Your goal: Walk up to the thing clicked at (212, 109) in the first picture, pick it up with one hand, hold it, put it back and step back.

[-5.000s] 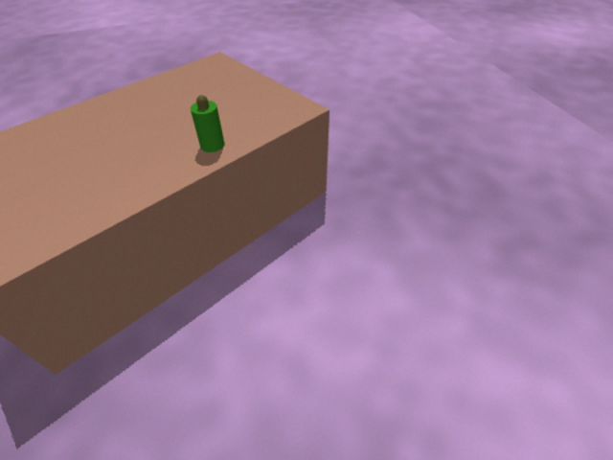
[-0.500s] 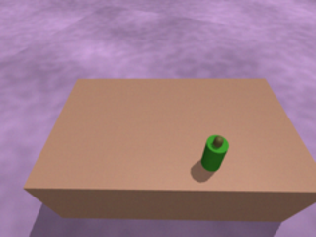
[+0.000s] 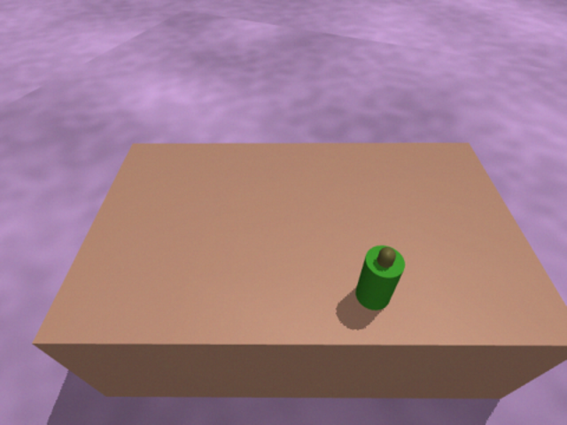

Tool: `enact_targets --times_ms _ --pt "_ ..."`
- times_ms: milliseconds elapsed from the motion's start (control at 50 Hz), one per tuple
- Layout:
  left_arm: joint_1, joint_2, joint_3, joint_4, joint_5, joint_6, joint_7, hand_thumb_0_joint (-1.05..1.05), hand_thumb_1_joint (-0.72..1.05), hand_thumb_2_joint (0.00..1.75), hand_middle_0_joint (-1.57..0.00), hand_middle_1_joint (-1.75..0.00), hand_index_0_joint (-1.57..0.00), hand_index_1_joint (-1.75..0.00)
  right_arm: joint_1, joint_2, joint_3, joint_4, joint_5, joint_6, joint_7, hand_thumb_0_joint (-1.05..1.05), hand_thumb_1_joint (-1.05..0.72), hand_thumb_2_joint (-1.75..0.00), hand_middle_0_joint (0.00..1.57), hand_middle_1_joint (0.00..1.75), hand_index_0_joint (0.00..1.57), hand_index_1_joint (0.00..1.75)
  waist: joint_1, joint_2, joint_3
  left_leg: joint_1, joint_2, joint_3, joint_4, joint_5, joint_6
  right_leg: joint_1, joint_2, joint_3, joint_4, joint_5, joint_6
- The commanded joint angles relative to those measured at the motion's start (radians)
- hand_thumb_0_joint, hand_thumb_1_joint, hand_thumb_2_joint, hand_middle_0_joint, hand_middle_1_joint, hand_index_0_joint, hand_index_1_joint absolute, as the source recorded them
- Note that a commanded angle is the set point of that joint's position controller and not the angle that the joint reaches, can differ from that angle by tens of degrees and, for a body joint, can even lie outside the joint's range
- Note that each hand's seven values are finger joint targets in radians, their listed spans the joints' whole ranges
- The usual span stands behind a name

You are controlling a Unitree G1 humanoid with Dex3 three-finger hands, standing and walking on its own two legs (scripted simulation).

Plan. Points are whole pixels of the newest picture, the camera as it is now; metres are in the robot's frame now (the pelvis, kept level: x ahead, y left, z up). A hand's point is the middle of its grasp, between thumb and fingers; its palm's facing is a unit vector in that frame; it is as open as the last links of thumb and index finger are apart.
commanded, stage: stand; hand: right
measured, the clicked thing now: (380, 274) +0.50 -0.20 -0.23
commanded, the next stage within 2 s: none
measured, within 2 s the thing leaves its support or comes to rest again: neither
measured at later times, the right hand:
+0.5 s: hand out of the picture +0.08 -0.27 -0.15, palm faces +0.01 +0.94 -0.34, open 7.4 cm
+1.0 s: hand out of the picture +0.08 -0.27 -0.15, palm faces -0.01 +0.94 -0.34, open 7.4 cm
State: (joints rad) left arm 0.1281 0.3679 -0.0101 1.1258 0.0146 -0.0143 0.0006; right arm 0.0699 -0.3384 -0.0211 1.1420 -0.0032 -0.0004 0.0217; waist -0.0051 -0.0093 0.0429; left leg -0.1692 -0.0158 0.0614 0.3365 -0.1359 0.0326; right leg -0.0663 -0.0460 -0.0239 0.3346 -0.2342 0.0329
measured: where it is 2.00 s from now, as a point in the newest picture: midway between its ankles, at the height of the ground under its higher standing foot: outside the picture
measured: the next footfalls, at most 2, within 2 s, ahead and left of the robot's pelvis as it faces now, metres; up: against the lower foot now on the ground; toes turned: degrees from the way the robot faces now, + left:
none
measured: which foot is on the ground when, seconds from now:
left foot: down 0.00-1.00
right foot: down 0.00-1.00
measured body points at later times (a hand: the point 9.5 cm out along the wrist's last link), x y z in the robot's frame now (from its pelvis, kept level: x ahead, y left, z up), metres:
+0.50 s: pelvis +0.00 -0.01 +0.00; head +0.00 -0.01 +0.45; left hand +0.08 +0.28 -0.13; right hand +0.08 -0.32 -0.13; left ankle +0.03 +0.10 -0.75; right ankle -0.03 -0.14 -0.75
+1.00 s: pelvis +0.00 -0.01 +0.00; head +0.01 -0.01 +0.45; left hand +0.08 +0.28 -0.14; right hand +0.08 -0.32 -0.13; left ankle +0.03 +0.10 -0.75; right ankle -0.03 -0.14 -0.75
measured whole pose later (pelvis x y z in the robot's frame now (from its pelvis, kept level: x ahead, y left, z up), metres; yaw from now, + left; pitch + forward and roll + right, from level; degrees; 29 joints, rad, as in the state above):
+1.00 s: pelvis +0.00 -0.01 +0.00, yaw +0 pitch -2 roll +0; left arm 0.13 0.36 -0.01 1.12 0.02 -0.01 -0.01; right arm 0.08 -0.34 0.00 1.17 -0.01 -0.01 0.01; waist -0.01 -0.01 0.04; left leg -0.15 0.01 0.05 0.31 -0.13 0.01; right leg -0.03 -0.02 -0.03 0.28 -0.21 0.01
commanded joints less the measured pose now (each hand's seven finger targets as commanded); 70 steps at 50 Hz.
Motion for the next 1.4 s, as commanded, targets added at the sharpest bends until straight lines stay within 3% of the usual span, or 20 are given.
enact_targets --times_ms 0,20,60,140,180,240,260,320,360,480,600,620,780,820,900,940,1100,1240,1280,1380 --pt "-0.038 0.197 0.039 -0.058 -0.005 -0.02 0.013 0.0 0.9 0.9 -0.2 -0.3 -0.2 -0.3 -0.056 -0.218 -0.04 -0.058 -0.003 -0.03 -0.02 0.0 -0.9 -0.9 0.2 0.3 0.2 0.3 -0.005 0.02 -0.086 0.109 0.155 -0.147 -0.052 0.173 -0.011 -0.056 -0.099 0.082 -0.075 0.129 -0.042" --pt "-0.038 0.2 0.041 -0.059 -0.007 -0.022 0.013 0.0 0.9 0.9 -0.2 -0.3 -0.2 -0.3 -0.056 -0.216 -0.038 -0.055 -0.003 -0.032 -0.021 0.0 -0.9 -0.9 0.2 0.3 0.2 0.3 -0.003 0.018 -0.094 0.125 0.158 -0.142 -0.047 0.198 -0.011 -0.053 -0.102 0.083 -0.075 0.143 -0.042" --pt "-0.034 0.197 0.039 -0.056 -0.005 -0.02 0.011 0.0 0.9 0.9 -0.2 -0.3 -0.2 -0.3 -0.058 -0.218 -0.036 -0.052 -0.002 -0.033 -0.022 0.0 -0.9 -0.9 0.2 0.3 0.2 0.3 -0.006 0.034 -0.082 0.114 0.152 -0.137 -0.053 0.149 -0.016 -0.055 -0.1 0.084 -0.087 0.13 -0.041" --pt "-0.041 0.199 0.043 -0.055 -0.005 -0.019 0.013 0.0 0.9 0.9 -0.2 -0.3 -0.2 -0.3 -0.064 -0.207 -0.032 -0.045 0.0 -0.035 -0.025 0.0 -0.9 -0.9 0.2 0.3 0.2 0.3 -0.004 0.016 -0.086 0.124 0.162 -0.135 -0.046 0.229 -0.016 -0.039 -0.103 0.08 -0.081 0.178 -0.041" --pt "-0.04 0.199 0.043 -0.056 -0.003 -0.02 0.012 0.0 0.9 0.9 -0.2 -0.3 -0.2 -0.3 -0.057 -0.208 -0.032 -0.043 -0.001 -0.035 -0.025 0.0 -0.9 -0.9 0.2 0.3 0.2 0.3 -0.007 0.012 -0.072 0.109 0.154 -0.128 -0.054 0.178 -0.019 -0.043 -0.102 0.084 -0.095 0.154 -0.04" --pt "-0.043 0.192 0.043 -0.06 -0.004 -0.02 0.011 0.0 0.9 0.9 -0.2 -0.3 -0.2 -0.3 -0.059 -0.213 -0.03 -0.042 -0.001 -0.034 -0.026 0.0 -0.9 -0.9 0.2 0.3 0.2 0.3 -0.003 0.025 -0.082 0.118 0.16 -0.129 -0.05 0.186 -0.016 -0.032 -0.105 0.086 -0.095 0.162 -0.042" --pt "-0.044 0.188 0.042 -0.058 -0.004 -0.019 0.011 0.0 0.9 0.9 -0.2 -0.3 -0.2 -0.3 -0.063 -0.213 -0.03 -0.042 -0.001 -0.034 -0.026 0.0 -0.9 -0.9 0.2 0.3 0.2 0.3 -0.006 0.021 -0.055 0.097 0.155 -0.131 -0.059 0.139 -0.019 -0.048 -0.104 0.088 -0.107 0.131 -0.04" --pt "-0.043 0.195 0.044 -0.057 -0.004 -0.02 0.011 0.0 0.9 0.9 -0.2 -0.3 -0.2 -0.3 -0.061 -0.208 -0.028 -0.042 -0.001 -0.033 -0.024 0.0 -0.9 -0.9 0.2 0.3 0.2 0.3 -0.006 0.002 -0.06 0.105 0.158 -0.132 -0.056 0.145 -0.019 -0.044 -0.105 0.089 -0.106 0.14 -0.043" --pt "-0.047 0.186 0.045 -0.061 -0.003 -0.017 0.01 0.0 0.9 0.9 -0.2 -0.3 -0.2 -0.3 -0.06 -0.217 -0.03 -0.041 -0.003 -0.032 -0.026 0.0 -0.9 -0.9 0.2 0.3 0.2 0.3 -0.005 0.021 -0.052 0.095 0.153 -0.128 -0.064 0.09 -0.022 -0.054 -0.102 0.091 -0.116 0.093 -0.045" --pt "-0.043 0.192 0.046 -0.061 -0.003 -0.019 0.009 0.0 0.9 0.9 -0.2 -0.3 -0.2 -0.3 -0.059 -0.213 -0.027 -0.04 -0.003 -0.035 -0.026 0.0 -0.9 -0.9 0.2 0.3 0.2 0.3 -0.003 0.004 -0.069 0.115 0.16 -0.134 -0.056 0.151 -0.02 -0.044 -0.102 0.089 -0.109 0.139 -0.046" --pt "-0.045 0.198 0.046 -0.062 -0.004 -0.016 0.009 0.0 0.9 0.9 -0.2 -0.3 -0.2 -0.3 -0.042 -0.211 -0.026 -0.034 -0.004 -0.032 -0.025 0.0 -0.9 -0.9 0.2 0.3 0.2 0.3 -0.007 -0.007 -0.054 0.097 0.159 -0.134 -0.065 0.115 -0.021 -0.048 -0.1 0.089 -0.116 0.097 -0.049" --pt "-0.036 0.189 0.044 -0.061 -0.004 -0.016 0.008 0.0 0.9 0.9 -0.2 -0.3 -0.2 -0.3 -0.043 -0.218 -0.026 -0.033 -0.004 -0.03 -0.024 0.0 -0.9 -0.9 0.2 0.3 0.2 0.3 -0.006 0.011 -0.038 0.083 0.153 -0.134 -0.069 0.073 -0.022 -0.059 -0.099 0.092 -0.129 0.073 -0.046" --pt "-0.036 0.193 0.045 -0.066 -0.006 -0.017 0.008 0.0 0.9 0.9 -0.2 -0.3 -0.2 -0.3 -0.037 -0.219 -0.024 -0.038 -0.005 -0.035 -0.027 0.0 -0.9 -0.9 0.2 0.3 0.2 0.3 -0.002 0.017 -0.082 0.119 0.163 -0.129 -0.046 0.192 -0.016 -0.031 -0.103 0.09 -0.103 0.176 -0.047" --pt "-0.032 0.192 0.045 -0.062 -0.006 -0.015 0.009 0.0 0.9 0.9 -0.2 -0.3 -0.2 -0.3 -0.034 -0.22 -0.022 -0.033 -0.004 -0.032 -0.027 0.0 -0.9 -0.9 0.2 0.3 0.2 0.3 -0.002 0.024 -0.052 0.092 0.157 -0.131 -0.061 0.113 -0.018 -0.044 -0.101 0.092 -0.12 0.108 -0.047" --pt "-0.034 0.201 0.047 -0.064 -0.002 -0.014 0.009 0.0 0.9 0.9 -0.2 -0.3 -0.2 -0.3 -0.039 -0.219 -0.021 -0.04 -0.003 -0.032 -0.028 0.0 -0.9 -0.9 0.2 0.3 0.2 0.3 -0.003 0.019 -0.059 0.105 0.159 -0.132 -0.062 0.104 -0.016 -0.052 -0.102 0.09 -0.117 0.11 -0.049" --pt "-0.034 0.199 0.045 -0.067 -0.003 -0.014 0.009 0.0 0.9 0.9 -0.2 -0.3 -0.2 -0.3 -0.034 -0.22 -0.02 -0.039 -0.005 -0.034 -0.027 0.0 -0.9 -0.9 0.2 0.3 0.2 0.3 0.0 0.013 -0.069 0.117 0.165 -0.132 -0.053 0.17 -0.015 -0.045 -0.101 0.086 -0.101 0.152 -0.048" --pt "-0.026 0.195 0.042 -0.068 -0.003 -0.015 0.01 0.0 0.9 0.9 -0.2 -0.3 -0.2 -0.3 -0.032 -0.224 -0.022 -0.043 -0.004 -0.035 -0.03 0.0 -0.9 -0.9 0.2 0.3 0.2 0.3 -0.001 0.016 -0.091 0.132 0.165 -0.121 -0.04 0.219 -0.012 -0.027 -0.106 0.086 -0.095 0.202 -0.047" --pt "-0.034 0.2 0.043 -0.066 -0.005 -0.014 0.011 0.0 0.9 0.9 -0.2 -0.3 -0.2 -0.3 -0.029 -0.214 -0.018 -0.042 -0.004 -0.031 -0.028 0.0 -0.9 -0.9 0.2 0.3 0.2 0.3 -0.004 0.002 -0.042 0.09 0.161 -0.129 -0.059 0.156 -0.015 -0.039 -0.101 0.084 -0.109 0.133 -0.047" --pt "-0.022 0.193 0.042 -0.063 -0.001 -0.013 0.01 0.0 0.9 0.9 -0.2 -0.3 -0.2 -0.3 -0.035 -0.226 -0.023 -0.043 -0.005 -0.03 -0.027 0.0 -0.9 -0.9 0.2 0.3 0.2 0.3 0.0 0.015 -0.029 0.08 0.157 -0.131 -0.069 0.091 -0.015 -0.053 -0.099 0.085 -0.121 0.083 -0.047" --pt "-0.026 0.2 0.046 -0.067 0.0 -0.014 0.009 0.0 0.9 0.9 -0.2 -0.3 -0.2 -0.3 -0.029 -0.222 -0.024 -0.046 -0.005 -0.029 -0.027 0.0 -0.9 -0.9 0.2 0.3 0.2 0.3 -0.005 0.016 -0.042 0.092 0.154 -0.134 -0.074 0.059 -0.015 -0.058 -0.101 0.089 -0.12 0.065 -0.05"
